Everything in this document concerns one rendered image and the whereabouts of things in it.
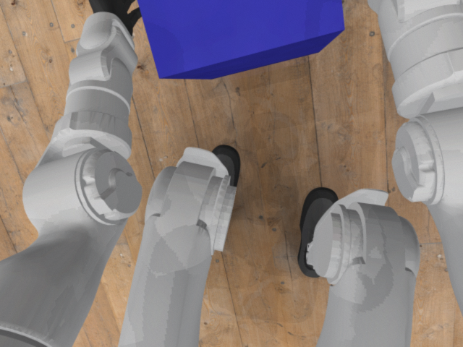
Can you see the robot left forearm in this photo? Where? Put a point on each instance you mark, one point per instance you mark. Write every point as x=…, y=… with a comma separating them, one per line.
x=99, y=95

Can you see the robot left hand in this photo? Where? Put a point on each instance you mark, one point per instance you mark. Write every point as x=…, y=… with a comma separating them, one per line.
x=119, y=8

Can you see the left robot shin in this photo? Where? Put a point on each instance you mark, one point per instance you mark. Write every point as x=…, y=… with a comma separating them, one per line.
x=161, y=184

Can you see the robot right foot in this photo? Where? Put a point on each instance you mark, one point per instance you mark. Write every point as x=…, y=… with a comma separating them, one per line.
x=317, y=202

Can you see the robot left upper arm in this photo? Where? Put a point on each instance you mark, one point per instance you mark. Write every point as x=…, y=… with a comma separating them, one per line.
x=79, y=205

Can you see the carton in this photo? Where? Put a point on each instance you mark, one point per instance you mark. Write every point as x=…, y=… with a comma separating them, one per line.
x=208, y=39

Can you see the robot right upper arm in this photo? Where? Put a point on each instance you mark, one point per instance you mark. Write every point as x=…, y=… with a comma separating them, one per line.
x=428, y=168

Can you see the robot right forearm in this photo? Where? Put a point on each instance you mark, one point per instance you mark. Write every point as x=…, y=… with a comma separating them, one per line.
x=423, y=40

